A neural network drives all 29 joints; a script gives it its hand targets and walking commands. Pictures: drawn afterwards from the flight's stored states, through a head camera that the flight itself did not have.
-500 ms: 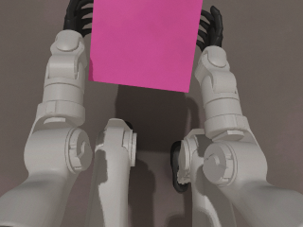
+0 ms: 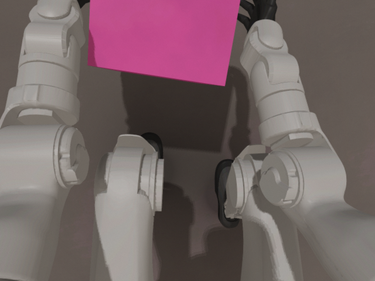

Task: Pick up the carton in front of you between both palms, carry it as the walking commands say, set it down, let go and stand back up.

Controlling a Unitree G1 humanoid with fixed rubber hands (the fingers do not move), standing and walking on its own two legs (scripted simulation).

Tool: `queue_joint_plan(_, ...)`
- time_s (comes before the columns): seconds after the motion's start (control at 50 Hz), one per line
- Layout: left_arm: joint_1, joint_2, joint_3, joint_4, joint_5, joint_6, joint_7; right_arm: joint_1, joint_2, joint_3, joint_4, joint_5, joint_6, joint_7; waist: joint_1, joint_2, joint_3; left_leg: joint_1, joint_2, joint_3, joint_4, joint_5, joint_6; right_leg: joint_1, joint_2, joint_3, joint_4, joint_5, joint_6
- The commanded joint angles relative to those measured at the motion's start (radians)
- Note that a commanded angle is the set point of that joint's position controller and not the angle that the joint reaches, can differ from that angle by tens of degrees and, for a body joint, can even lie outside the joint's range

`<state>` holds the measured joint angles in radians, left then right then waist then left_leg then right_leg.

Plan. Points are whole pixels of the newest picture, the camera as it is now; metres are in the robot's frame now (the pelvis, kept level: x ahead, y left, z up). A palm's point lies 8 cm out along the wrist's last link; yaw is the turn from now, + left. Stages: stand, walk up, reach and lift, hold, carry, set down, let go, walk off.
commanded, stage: set down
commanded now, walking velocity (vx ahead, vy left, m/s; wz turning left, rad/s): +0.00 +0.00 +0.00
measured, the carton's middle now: (165, 24) +0.52 +0.13 -0.24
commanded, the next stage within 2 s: none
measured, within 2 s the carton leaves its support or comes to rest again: rests again in 0.08 s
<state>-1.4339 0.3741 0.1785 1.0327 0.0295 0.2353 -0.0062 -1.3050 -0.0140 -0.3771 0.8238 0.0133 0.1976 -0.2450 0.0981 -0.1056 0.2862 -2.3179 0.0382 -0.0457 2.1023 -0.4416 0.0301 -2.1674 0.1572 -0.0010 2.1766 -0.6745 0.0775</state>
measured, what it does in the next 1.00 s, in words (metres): stands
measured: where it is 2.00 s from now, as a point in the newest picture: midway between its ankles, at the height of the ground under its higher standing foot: (189, 193)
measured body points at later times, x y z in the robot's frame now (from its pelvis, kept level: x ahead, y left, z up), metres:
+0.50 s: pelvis -0.01 +0.00 -0.01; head +0.35 +0.07 +0.24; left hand +0.52 +0.28 -0.18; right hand +0.54 -0.03 -0.18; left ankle +0.14 +0.12 -0.35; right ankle +0.09 -0.12 -0.35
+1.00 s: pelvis -0.01 +0.00 -0.01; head +0.36 +0.06 +0.23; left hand +0.50 +0.30 -0.21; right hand +0.54 -0.06 -0.20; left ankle +0.14 +0.12 -0.35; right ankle +0.09 -0.12 -0.35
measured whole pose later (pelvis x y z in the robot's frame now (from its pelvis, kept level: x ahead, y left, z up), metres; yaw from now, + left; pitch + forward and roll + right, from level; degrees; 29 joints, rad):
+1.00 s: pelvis -0.01 +0.00 -0.01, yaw +0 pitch +33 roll -4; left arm -1.49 0.51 0.25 1.27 -0.04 0.05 -0.06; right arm -1.43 -0.13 -0.25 1.02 0.01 0.11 -0.16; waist 0.07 -0.07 0.46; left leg -2.28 0.05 -0.04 2.14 -0.43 0.03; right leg -2.14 0.17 0.01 2.22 -0.66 0.09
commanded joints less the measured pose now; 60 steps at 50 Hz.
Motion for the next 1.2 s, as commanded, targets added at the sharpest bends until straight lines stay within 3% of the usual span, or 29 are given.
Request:
queue_joint_plan(0.0,-0.447,-0.889,-0.251,-0.099,-0.091,-0.025,-0.277,-0.689,0.816,0.419,-0.089,0.058,-0.021,0.28,0.076,0.068,-1.15,0.867,-0.094,0.063,-0.117,0.313,-0.016,0.221,0.075,-0.096,-0.191,0.22,-0.034)
queue_joint_plan(0.16,-0.496,-0.825,-0.232,-0.08,-0.1,-0.042,-0.292,-0.72,0.766,0.401,-0.058,0.054,-0.034,0.274,0.092,0.036,-1.084,0.796,-0.083,0.063,-0.103,0.258,-0.006,0.248,0.067,-0.084,-0.18,0.206,-0.035)
queue_joint_plan(0.38,-0.439,-0.773,-0.161,0.027,-0.068,-0.047,-0.314,-0.618,0.724,0.316,0.045,-0.019,-0.024,0.294,0.059,-0.006,-0.912,0.688,-0.073,0.043,-0.1,0.2,0.012,0.183,0.058,-0.074,-0.182,0.172,-0.041)
queue_joint_plan(0.72,-0.349,-0.565,-0.064,0.139,0.015,-0.044,-0.295,-0.474,0.528,0.164,0.155,-0.127,-0.018,0.29,0.026,-0.006,-0.697,0.565,-0.06,0.012,-0.115,0.05,0.032,0.104,0.047,-0.065,-0.174,0.093,-0.052)
queue_joint_plan(0.8,-0.349,-0.452,-0.037,0.156,0.017,-0.067,-0.269,-0.443,0.431,0.151,0.151,-0.13,-0.031,0.264,0.029,0.007,-0.704,0.586,-0.05,0.016,-0.111,0.047,0.021,0.147,0.036,-0.072,-0.17,0.096,-0.036)
queue_joint_plan(0.84,-0.302,-0.225,0.028,0.179,0.014,-0.097,-0.218,-0.374,0.227,0.115,0.152,-0.132,-0.045,0.215,0.024,0.027,-0.714,0.617,-0.039,0.023,-0.111,0.049,0.005,0.187,0.019,-0.077,-0.17,0.099,-0.023)
queue_joint_plan(0.9,-0.207,0.265,0.108,0.191,-0.011,-0.169,-0.078,-0.277,-0.21,0.081,0.132,-0.073,-0.084,0.092,0.031,0.066,-0.793,0.7,-0.015,0.018,-0.115,0.087,-0.014,0.252,-0.018,-0.079,-0.169,0.131,0.006)
queue_joint_plan(0.96,-0.308,0.335,0.066,0.152,-0.102,-0.228,-0.024,-0.339,-0.246,0.16,0.113,0.049,-0.111,0.063,0.05,0.071,-0.905,0.757,-0.003,0.0,-0.077,0.235,-0.011,0.277,-0.033,-0.062,-0.15,0.211,0.01)
queue_joint_plan(1.06,-0.352,0.382,0.007,0.054,-0.206,-0.251,-0.036,-0.379,-0.227,0.293,0.016,0.187,-0.118,0.062,0.081,0.059,-1.109,0.916,0.008,-0.001,-0.046,0.41,0.005,0.33,-0.045,-0.058,-0.136,0.303,0.015)
queue_joint_plan(1.18,-0.286,0.385,-0.015,0.014,-0.225,-0.198,-0.059,-0.337,-0.251,0.286,-0.104,0.194,-0.083,0.027,0.068,0.094,-1.252,1.11,0.001,0.024,-0.083,0.394,-0.008,0.337,-0.025,-0.109,-0.172,0.229,0.009)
